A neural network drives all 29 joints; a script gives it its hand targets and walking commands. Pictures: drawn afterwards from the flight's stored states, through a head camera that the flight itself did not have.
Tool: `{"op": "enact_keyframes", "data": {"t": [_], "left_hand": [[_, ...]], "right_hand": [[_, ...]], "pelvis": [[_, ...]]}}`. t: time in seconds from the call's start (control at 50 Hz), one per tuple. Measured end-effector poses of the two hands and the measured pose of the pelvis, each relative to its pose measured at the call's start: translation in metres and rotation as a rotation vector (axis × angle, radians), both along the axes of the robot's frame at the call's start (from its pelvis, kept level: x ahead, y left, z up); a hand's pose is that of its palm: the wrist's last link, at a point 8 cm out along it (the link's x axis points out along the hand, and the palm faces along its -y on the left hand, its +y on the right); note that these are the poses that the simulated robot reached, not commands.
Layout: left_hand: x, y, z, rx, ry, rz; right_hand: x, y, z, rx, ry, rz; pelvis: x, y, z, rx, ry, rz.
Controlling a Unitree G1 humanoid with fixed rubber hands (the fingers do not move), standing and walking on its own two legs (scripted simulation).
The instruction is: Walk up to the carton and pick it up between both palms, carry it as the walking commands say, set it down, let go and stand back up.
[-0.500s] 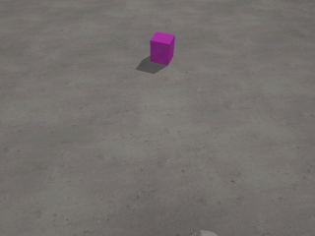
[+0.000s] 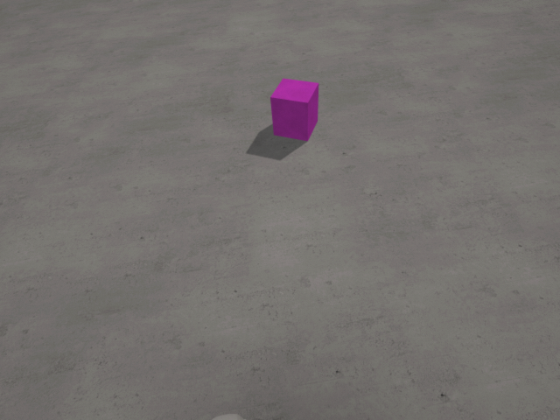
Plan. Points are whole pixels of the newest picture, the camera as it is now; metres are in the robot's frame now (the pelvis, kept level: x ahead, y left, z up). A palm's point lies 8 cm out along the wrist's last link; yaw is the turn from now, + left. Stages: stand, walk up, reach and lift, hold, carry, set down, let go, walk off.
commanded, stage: walk up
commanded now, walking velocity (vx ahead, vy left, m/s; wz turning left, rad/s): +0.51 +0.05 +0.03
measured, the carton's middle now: (295, 109) +1.76 -0.04 -0.66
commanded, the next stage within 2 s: none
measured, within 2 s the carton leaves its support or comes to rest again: neither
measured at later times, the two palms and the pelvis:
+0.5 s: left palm (104, 369) +0.25 +0.34 -0.15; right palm (386, 333) +0.29 -0.15 -0.14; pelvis +0.25 +0.10 -0.01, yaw -2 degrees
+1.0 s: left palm (184, 193) +0.66 +0.27 -0.14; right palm (381, 280) +0.40 -0.17 -0.15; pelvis +0.50 +0.05 -0.02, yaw -1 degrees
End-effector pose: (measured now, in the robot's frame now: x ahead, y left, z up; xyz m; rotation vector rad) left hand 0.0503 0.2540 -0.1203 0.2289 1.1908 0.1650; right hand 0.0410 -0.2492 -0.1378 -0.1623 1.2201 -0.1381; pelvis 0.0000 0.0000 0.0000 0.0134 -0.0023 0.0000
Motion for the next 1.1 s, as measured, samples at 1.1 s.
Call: {"op": "enact_keyframes", "data": {"t": [1.1], "left_hand": [[0.529,0.050,-0.011,-0.011,0.044,0.011]], "right_hand": [[0.522,0.048,-0.002,-0.024,0.037,-0.047]], "pelvis": [[0.542,0.050,-0.004,-0.013,0.011,-0.029]]}}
